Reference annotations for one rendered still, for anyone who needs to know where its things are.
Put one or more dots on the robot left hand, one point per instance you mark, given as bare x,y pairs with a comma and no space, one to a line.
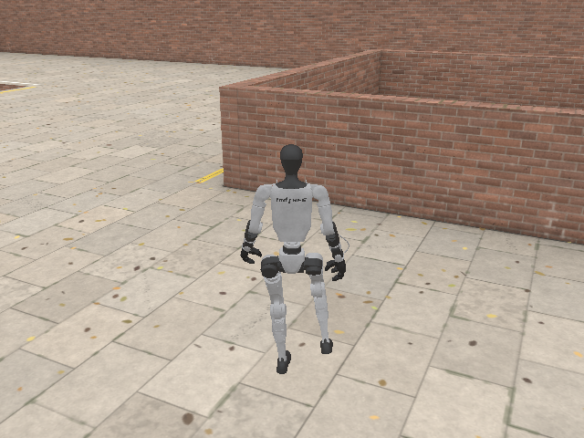
253,251

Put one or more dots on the right robot forearm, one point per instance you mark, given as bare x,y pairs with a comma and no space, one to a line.
334,245

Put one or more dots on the robot left thigh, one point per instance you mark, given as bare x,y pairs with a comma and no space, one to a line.
273,279

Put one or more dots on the left robot forearm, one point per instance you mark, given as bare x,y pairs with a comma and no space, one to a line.
249,239

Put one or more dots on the robot right hand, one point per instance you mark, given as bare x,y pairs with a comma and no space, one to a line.
339,266

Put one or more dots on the robot left upper arm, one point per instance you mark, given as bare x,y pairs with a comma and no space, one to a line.
262,193

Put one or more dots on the robot right upper arm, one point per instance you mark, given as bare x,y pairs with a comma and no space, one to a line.
320,193

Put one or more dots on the humanoid robot torso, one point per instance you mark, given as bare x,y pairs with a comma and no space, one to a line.
291,216

